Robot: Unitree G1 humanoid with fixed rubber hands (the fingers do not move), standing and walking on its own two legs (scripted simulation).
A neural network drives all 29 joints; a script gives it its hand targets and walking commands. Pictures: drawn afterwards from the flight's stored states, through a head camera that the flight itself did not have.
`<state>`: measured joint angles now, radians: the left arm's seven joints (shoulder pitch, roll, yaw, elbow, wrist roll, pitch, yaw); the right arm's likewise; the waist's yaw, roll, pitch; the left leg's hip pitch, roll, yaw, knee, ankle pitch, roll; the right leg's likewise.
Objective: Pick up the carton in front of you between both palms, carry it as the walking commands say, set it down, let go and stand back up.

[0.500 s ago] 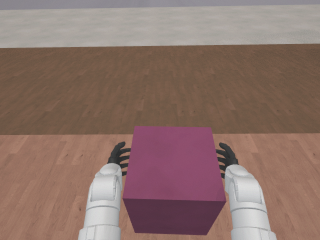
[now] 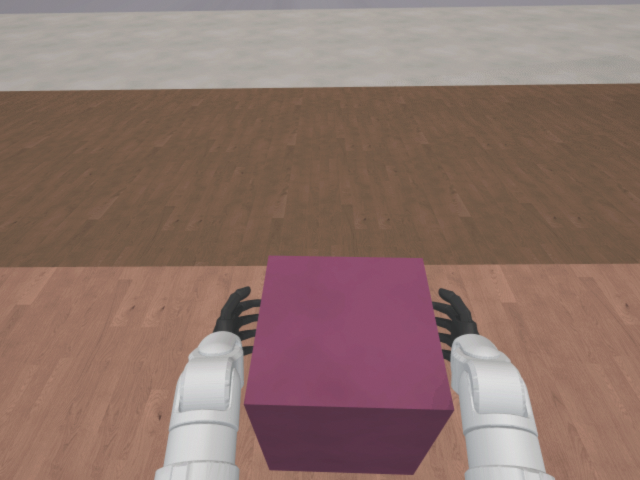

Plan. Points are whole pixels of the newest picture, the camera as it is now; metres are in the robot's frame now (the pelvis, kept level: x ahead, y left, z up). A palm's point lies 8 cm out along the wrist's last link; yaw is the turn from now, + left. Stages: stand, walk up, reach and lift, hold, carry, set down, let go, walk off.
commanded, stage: hold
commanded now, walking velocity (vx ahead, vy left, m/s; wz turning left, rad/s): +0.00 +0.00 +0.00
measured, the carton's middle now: (343, 368) +0.29 +0.00 -0.03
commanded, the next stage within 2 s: carry in 0.12 s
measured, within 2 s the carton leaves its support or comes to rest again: neither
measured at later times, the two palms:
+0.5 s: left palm (241, 288) +0.34 +0.13 +0.09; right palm (469, 286) +0.34 -0.16 +0.09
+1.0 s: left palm (278, 188) +0.58 +0.11 +0.08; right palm (442, 184) +0.59 -0.19 +0.08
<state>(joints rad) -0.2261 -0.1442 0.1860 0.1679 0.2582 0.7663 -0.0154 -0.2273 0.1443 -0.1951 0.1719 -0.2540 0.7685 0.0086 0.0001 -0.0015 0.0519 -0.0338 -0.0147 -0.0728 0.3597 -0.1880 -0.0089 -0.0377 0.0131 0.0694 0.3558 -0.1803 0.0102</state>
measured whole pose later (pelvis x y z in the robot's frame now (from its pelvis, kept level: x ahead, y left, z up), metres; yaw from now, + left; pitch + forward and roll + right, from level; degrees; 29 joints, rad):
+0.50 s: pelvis +0.07 -0.02 +0.00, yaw +1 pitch +4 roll +2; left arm -0.16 -0.13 0.10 -0.19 0.12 1.06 0.08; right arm -0.15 0.13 -0.14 -0.21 -0.11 1.06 -0.07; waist 0.00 -0.04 -0.17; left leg -0.39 0.02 0.10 0.64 -0.41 0.01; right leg -0.19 -0.04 -0.04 0.39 -0.28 -0.01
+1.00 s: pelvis +0.34 -0.04 -0.02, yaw +3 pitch +5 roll +0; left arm -0.07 -0.13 0.06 -0.44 0.06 1.23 0.12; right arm -0.08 0.13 -0.09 -0.46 -0.05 1.26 -0.14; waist 0.00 0.02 -0.13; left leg -0.36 0.10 0.07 1.06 -0.46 0.00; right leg -0.41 -0.04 -0.27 0.54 -0.23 -0.09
